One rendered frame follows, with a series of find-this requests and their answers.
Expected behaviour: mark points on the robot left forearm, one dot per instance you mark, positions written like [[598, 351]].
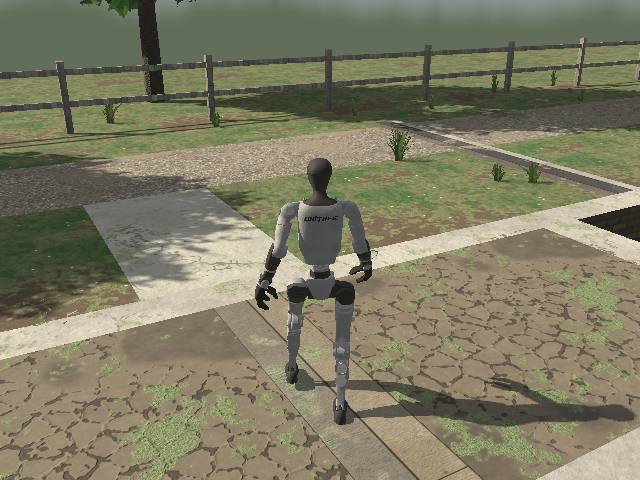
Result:
[[269, 269]]

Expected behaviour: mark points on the right robot upper arm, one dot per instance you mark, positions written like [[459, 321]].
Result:
[[351, 211]]

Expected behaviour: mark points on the robot torso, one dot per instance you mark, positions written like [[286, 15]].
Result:
[[320, 235]]

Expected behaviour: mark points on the left robot hand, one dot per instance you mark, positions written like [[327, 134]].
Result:
[[260, 296]]

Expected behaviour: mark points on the left robot upper arm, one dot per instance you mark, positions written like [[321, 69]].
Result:
[[287, 212]]

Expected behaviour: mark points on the robot left shin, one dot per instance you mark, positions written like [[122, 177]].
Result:
[[293, 343]]

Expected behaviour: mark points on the right robot hand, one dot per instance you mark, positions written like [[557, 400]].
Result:
[[365, 277]]

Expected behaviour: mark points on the robot right forearm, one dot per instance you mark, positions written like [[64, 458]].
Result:
[[365, 258]]

